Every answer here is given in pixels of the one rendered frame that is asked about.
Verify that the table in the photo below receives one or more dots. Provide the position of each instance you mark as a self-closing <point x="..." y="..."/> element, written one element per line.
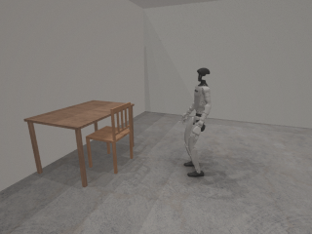
<point x="75" y="117"/>

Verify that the humanoid robot head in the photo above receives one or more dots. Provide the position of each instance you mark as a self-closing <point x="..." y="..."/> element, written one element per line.
<point x="202" y="72"/>

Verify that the robot left upper arm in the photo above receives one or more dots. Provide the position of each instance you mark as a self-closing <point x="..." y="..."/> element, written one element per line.
<point x="207" y="96"/>

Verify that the robot right shin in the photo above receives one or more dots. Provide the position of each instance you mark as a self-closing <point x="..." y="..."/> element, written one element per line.
<point x="187" y="148"/>

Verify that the left robot hand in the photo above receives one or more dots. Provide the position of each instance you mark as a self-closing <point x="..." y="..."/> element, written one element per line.
<point x="196" y="131"/>

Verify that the right robot hand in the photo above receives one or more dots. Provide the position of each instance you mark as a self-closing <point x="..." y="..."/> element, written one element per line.
<point x="185" y="116"/>

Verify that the right robot forearm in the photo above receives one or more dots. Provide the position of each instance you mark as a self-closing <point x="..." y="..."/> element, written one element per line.
<point x="191" y="108"/>

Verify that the left robot forearm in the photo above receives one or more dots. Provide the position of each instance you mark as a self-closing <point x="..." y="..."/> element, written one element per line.
<point x="204" y="115"/>

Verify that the chair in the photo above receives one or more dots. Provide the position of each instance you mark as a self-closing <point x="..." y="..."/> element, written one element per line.
<point x="111" y="134"/>

